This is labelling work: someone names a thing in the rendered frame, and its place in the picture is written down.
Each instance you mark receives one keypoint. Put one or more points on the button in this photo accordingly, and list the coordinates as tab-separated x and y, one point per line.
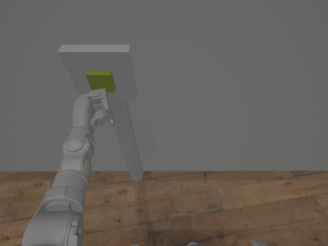
99	79

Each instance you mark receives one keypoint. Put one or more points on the robot left hand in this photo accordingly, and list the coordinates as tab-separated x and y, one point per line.
86	116

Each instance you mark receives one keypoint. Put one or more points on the left robot forearm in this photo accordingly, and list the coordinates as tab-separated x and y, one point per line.
68	190

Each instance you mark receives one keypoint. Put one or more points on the robot left upper arm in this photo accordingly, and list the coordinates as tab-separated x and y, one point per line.
56	228

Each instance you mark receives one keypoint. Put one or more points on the panel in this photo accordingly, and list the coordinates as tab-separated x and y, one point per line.
77	59

